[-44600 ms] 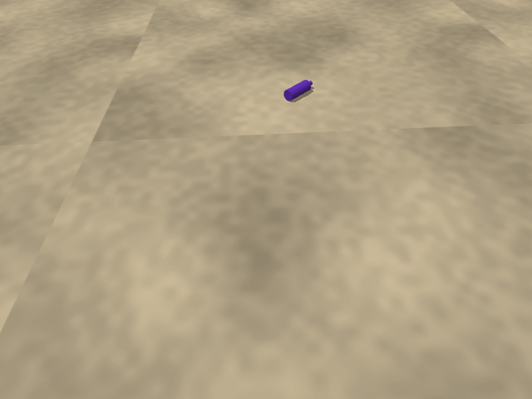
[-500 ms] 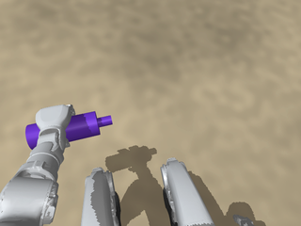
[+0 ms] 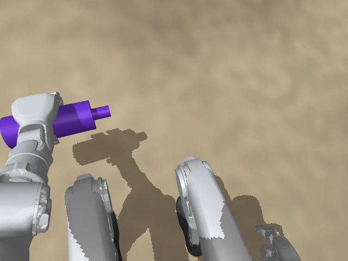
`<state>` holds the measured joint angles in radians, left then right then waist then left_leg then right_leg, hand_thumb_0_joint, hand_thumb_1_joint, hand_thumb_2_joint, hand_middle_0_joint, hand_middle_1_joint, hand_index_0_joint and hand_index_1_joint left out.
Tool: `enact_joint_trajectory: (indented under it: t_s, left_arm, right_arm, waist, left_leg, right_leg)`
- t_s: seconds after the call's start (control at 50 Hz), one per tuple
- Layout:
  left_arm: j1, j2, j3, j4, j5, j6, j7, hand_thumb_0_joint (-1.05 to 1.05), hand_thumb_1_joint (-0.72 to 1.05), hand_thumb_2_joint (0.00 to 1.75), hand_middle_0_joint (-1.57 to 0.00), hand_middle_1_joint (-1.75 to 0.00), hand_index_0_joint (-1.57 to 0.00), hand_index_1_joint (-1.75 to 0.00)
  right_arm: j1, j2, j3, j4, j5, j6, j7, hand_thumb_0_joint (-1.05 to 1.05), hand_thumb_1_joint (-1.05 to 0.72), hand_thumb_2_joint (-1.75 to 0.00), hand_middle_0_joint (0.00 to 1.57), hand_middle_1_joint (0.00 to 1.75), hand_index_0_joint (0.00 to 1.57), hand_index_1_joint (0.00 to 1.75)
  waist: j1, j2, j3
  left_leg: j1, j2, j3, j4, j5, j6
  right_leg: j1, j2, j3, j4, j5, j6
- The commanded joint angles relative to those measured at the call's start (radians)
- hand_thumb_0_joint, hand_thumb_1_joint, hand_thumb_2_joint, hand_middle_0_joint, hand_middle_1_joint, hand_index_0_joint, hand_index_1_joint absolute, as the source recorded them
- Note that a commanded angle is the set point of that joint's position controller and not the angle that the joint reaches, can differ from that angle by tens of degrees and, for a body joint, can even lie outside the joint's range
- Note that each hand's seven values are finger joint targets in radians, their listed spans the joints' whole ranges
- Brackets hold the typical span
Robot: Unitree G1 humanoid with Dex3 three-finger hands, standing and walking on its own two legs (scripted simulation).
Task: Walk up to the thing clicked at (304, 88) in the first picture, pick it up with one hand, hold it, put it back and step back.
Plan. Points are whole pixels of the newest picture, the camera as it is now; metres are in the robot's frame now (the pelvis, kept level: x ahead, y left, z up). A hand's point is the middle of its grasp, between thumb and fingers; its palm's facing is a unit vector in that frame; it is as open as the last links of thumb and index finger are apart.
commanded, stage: crouch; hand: left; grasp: from above
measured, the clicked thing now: (62, 121) +0.47 +0.21 -0.20
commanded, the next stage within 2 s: lower in 0.66 s
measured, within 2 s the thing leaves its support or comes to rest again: neither
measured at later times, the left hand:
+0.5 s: hand (57, 127) +0.46 +0.23 -0.23, palm faces -0.42 -0.05 -0.90, open 10.5 cm
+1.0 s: hand (63, 129) +0.46 +0.23 -0.28, palm faces -0.47 -0.07 -0.88, open 10.5 cm
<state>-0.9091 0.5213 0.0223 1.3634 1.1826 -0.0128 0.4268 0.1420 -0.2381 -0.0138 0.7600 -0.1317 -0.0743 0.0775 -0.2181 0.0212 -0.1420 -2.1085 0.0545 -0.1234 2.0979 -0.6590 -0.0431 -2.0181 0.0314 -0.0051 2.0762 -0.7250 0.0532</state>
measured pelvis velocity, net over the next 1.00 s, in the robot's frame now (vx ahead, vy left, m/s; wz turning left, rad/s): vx -0.01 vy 0.00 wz -0.05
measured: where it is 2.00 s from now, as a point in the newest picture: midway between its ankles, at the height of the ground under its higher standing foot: (153, 243)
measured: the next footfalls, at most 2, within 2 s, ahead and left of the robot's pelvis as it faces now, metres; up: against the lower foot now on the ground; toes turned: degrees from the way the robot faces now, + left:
none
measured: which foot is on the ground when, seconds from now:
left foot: down 0.00-1.00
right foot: down 0.00-1.00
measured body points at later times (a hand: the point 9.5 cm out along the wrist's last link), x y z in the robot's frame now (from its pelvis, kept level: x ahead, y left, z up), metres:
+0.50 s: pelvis -0.01 +0.00 -0.07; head +0.22 +0.04 +0.31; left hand +0.48 +0.23 -0.18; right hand +0.01 -0.27 -0.18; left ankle +0.08 +0.14 -0.39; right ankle +0.07 -0.14 -0.39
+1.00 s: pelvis -0.01 +0.00 -0.10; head +0.24 +0.04 +0.28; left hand +0.49 +0.23 -0.23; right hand +0.01 -0.28 -0.20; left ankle +0.08 +0.14 -0.39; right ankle +0.07 -0.14 -0.39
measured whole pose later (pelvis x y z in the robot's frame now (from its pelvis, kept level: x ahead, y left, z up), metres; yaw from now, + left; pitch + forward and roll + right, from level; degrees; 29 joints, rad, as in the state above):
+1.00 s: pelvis -0.01 +0.00 -0.10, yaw -3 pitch +33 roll -6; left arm -1.02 0.67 0.06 1.54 1.21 -0.11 0.43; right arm 0.15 -0.27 0.08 0.77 -0.17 -0.08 0.13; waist -0.27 -0.02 -0.01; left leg -2.34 0.04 -0.20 2.41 -0.66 -0.06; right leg -2.25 0.07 -0.03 2.37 -0.71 0.06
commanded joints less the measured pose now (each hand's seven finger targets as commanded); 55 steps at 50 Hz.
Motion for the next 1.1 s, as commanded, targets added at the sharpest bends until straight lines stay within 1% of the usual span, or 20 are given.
enact_joint_trajectory:
  t_s: [0.0,0.06,0.12,0.22,0.26,0.28,0.3,0.36,0.4,0.44,0.48,0.5,0.52,0.6,0.62,0.74,0.8,0.98,1.04,1.08]
  left_arm:
    - [-0.342,0.216,0.019,-0.161,-0.017,-0.008,0.013,0.0,0.68,0.86,-1.09,-0.61,-1.07,-0.62]
    - [-0.363,0.235,0.029,-0.159,-0.018,-0.029,0.0,0.0,0.7,0.86,-1.09,-0.63,-1.08,-0.64]
    - [-0.386,0.265,0.036,-0.166,-0.009,-0.049,0.001,0.0,0.7,0.83,-1.08,-0.63,-1.08,-0.63]
    - [-0.427,0.279,0.044,-0.147,0.018,-0.076,0.02,0.0,0.72,0.84,-1.09,-0.67,-1.09,-0.67]
    - [-0.443,0.317,0.065,-0.149,0.03,-0.08,0.037,0.0,0.72,0.83,-1.08,-0.66,-1.09,-0.66]
    - [-0.433,0.305,0.06,-0.134,0.031,-0.077,0.046,0.0,0.73,0.8,-1.08,-0.66,-1.09,-0.65]
    - [-0.459,0.301,0.062,-0.133,0.036,-0.077,0.054,0.0,0.73,0.84,-1.08,-0.69,-1.08,-0.68]
    - [-0.474,0.308,0.056,-0.088,0.043,-0.069,0.068,0.0,0.74,0.83,-1.09,-0.68,-1.09,-0.67]
    - [-0.51,0.347,0.073,-0.108,0.031,-0.064,0.077,0.0,0.73,0.84,-1.09,-0.68,-1.09,-0.68]
    - [-0.481,0.29,0.042,-0.037,0.026,-0.055,0.075,0.0,0.76,0.85,-1.1,-0.7,-1.11,-0.7]
    - [-0.54,0.337,0.057,-0.062,0.022,-0.056,0.074,0.0,0.76,0.85,-1.1,-0.69,-1.1,-0.69]
    - [-0.513,0.343,0.064,-0.028,0.022,-0.052,0.072,0.0,0.77,0.84,-1.1,-0.7,-1.11,-0.69]
    - [-0.487,0.318,0.046,0.001,0.011,-0.049,0.065,0.0,0.77,0.83,-1.1,-0.7,-1.11,-0.69]
    - [-0.52,0.338,0.043,-0.008,-0.002,-0.057,0.048,0.0,0.76,0.85,-1.09,-0.71,-1.1,-0.71]
    - [-0.495,0.354,0.052,0.005,0.0,-0.059,0.046,0.0,0.77,0.87,-1.12,-0.7,-1.11,-0.7]
    - [-0.488,0.385,0.064,-0.038,0.004,-0.08,0.033,0.0,0.81,0.9,-1.15,-0.72,-1.15,-0.73]
    - [-0.461,0.344,0.045,0.002,0.011,-0.079,0.035,0.0,0.74,0.89,-1.13,-0.69,-1.11,-0.7]
    - [-0.487,0.408,0.067,0.0,0.022,-0.108,0.069,0.0,0.74,0.89,-1.12,-0.69,-1.11,-0.7]
    - [-0.488,0.394,0.062,-0.01,0.03,-0.108,0.09,0.0,0.75,0.89,-1.12,-0.7,-1.11,-0.71]
    - [-0.497,0.411,0.074,-0.026,0.035,-0.11,0.103,0.0,0.77,0.89,-1.13,-0.71,-1.13,-0.71]
  right_arm:
    - [0.214,-0.199,-0.065,-0.014,0.005,0.004,0.002,0.0,-0.9,-0.9,0.2,0.3,0.2,0.3]
    - [0.23,-0.207,-0.065,-0.007,0.002,0.007,0.008,0.0,-0.9,-0.9,0.2,0.3,0.2,0.3]
    - [0.221,-0.211,-0.062,-0.004,0.003,0.012,0.011,0.0,-0.9,-0.9,0.2,0.3,0.2,0.3]
    - [0.236,-0.219,-0.055,-0.001,-0.005,0.009,0.023,0.0,-0.9,-0.9,0.2,0.3,0.2,0.3]
    - [0.226,-0.224,-0.054,0.003,-0.003,0.011,0.022,0.0,-0.9,-0.9,0.2,0.3,0.2,0.3]
    - [0.218,-0.223,-0.052,0.003,-0.003,0.01,0.022,0.0,-0.9,-0.9,0.2,0.3,0.2,0.3]
    - [0.226,-0.228,-0.05,0.003,-0.008,0.007,0.021,0.0,-0.9,-0.9,0.2,0.3,0.2,0.3]
    - [0.216,-0.232,-0.041,0.008,-0.011,0.002,0.026,0.0,-0.9,-0.9,0.2,0.3,0.2,0.3]
    - [0.212,-0.235,-0.038,0.002,-0.01,0.003,0.022,0.0,-0.9,-0.9,0.2,0.3,0.2,0.3]
    - [0.218,-0.227,-0.028,0.01,-0.016,-0.002,0.026,0.0,-0.9,-0.9,0.2,0.3,0.2,0.3]
    - [0.219,-0.241,-0.024,0.018,-0.015,-0.004,0.024,0.0,-0.9,-0.9,0.2,0.3,0.2,0.3]
    - [0.222,-0.242,-0.022,0.016,-0.015,-0.006,0.023,0.0,-0.9,-0.9,0.2,0.3,0.2,0.3]
    - [0.217,-0.233,-0.015,0.01,-0.016,-0.006,0.027,0.0,-0.9,-0.9,0.2,0.3,0.2,0.3]
    - [0.223,-0.245,-0.004,0.02,-0.018,-0.012,0.026,0.0,-0.9,-0.9,0.2,0.3,0.2,0.3]
    - [0.226,-0.249,-0.002,0.022,-0.018,-0.012,0.026,0.0,-0.9,-0.9,0.2,0.3,0.2,0.3]
    - [0.23,-0.253,0.008,0.012,-0.016,-0.004,0.03,0.0,-0.91,-0.9,0.2,0.3,0.2,0.3]
    - [0.231,-0.253,0.018,0.014,-0.021,-0.004,0.037,0.0,-0.9,-0.9,0.2,0.3,0.2,0.3]
    - [0.216,-0.269,0.034,0.008,-0.034,-0.01,0.048,0.0,-0.9,-0.9,0.2,0.3,0.2,0.3]
    - [0.215,-0.274,0.037,0.004,-0.044,-0.02,0.052,0.0,-0.9,-0.9,0.2,0.3,0.2,0.3]
    - [0.215,-0.279,0.034,0.006,-0.045,-0.021,0.056,0.0,-0.9,-0.9,0.2,0.3,0.2,0.3]
  waist:
    - [0.0,0.202,-0.717]
    - [-0.015,0.176,-0.701]
    - [0.0,0.191,-0.692]
    - [-0.021,0.225,-0.672]
    - [-0.008,0.251,-0.7]
    - [-0.003,0.268,-0.682]
    - [-0.023,0.271,-0.681]
    - [-0.028,0.282,-0.642]
    - [-0.023,0.278,-0.685]
    - [-0.041,0.26,-0.625]
    - [-0.04,0.257,-0.657]
    - [-0.039,0.264,-0.64]
    - [-0.044,0.246,-0.613]
    - [-0.053,0.226,-0.592]
    - [-0.041,0.229,-0.605]
    - [-0.039,0.224,-0.635]
    - [-0.059,0.233,-0.585]
    - [-0.061,0.266,-0.584]
    - [-0.084,0.281,-0.57]
    - [-0.081,0.303,-0.589]
  left_leg:
    - [0.548,-0.018,0.102,-0.149,0.251,0.062]
    - [0.505,-0.017,0.101,-0.11,0.254,0.066]
    - [0.469,-0.017,0.105,-0.087,0.234,0.066]
    - [0.458,-0.017,0.101,-0.057,0.213,0.062]
    - [0.465,-0.017,0.099,-0.056,0.195,0.058]
    - [0.467,-0.019,0.101,-0.06,0.176,0.055]
    - [0.471,-0.018,0.097,-0.053,0.165,0.054]
    - [0.447,-0.021,0.098,-0.041,0.143,0.054]
    - [0.424,-0.022,0.103,-0.028,0.133,0.059]
    - [0.389,-0.023,0.102,-0.022,0.107,0.058]
    - [0.376,-0.024,0.1,-0.006,0.112,0.062]
    - [0.365,-0.026,0.101,-0.006,0.107,0.061]
    - [0.347,-0.025,0.1,0.002,0.102,0.062]
    - [0.303,-0.025,0.101,0.035,0.108,0.067]
    - [0.304,-0.024,0.1,0.04,0.121,0.066]
    - [0.289,-0.023,0.099,0.069,0.157,0.069]
    - [0.287,-0.022,0.092,0.077,0.17,0.065]
    - [0.251,-0.018,0.082,0.12,0.153,0.062]
    - [0.266,-0.016,0.08,0.14,0.159,0.06]
    - [0.278,-0.018,0.078,0.133,0.156,0.057]
  right_leg:
    - [0.328,0.013,-0.091,-0.224,0.357,-0.073]
    - [0.327,0.015,-0.092,-0.203,0.372,-0.068]
    - [0.291,0.022,-0.092,-0.179,0.348,-0.071]
    - [0.24,0.021,-0.105,-0.136,0.325,-0.074]
    - [0.215,0.025,-0.115,-0.111,0.299,-0.081]
    - [0.181,0.025,-0.117,-0.104,0.276,-0.087]
    - [0.165,0.022,-0.124,-0.094,0.268,-0.085]
    - [0.129,0.025,-0.13,-0.079,0.249,-0.09]
    - [0.149,0.027,-0.125,-0.078,0.24,-0.088]
    - [0.127,0.026,-0.131,-0.074,0.217,-0.087]
    - [0.131,0.031,-0.132,-0.065,0.22,-0.087]
    - [0.123,0.027,-0.133,-0.056,0.211,-0.087]
    - [0.13,0.029,-0.135,-0.055,0.208,-0.086]
    - [0.132,0.032,-0.133,-0.046,0.218,-0.081]
    - [0.144,0.035,-0.135,-0.036,0.23,-0.081]
    - [0.179,0.041,-0.14,-0.019,0.274,-0.075]
    - [0.151,0.041,-0.152,0.005,0.292,-0.076]
    - [0.145,0.05,-0.155,0.04,0.277,-0.075]
    - [0.129,0.048,-0.164,0.051,0.293,-0.072]
    - [0.127,0.05,-0.165,0.054,0.288,-0.074]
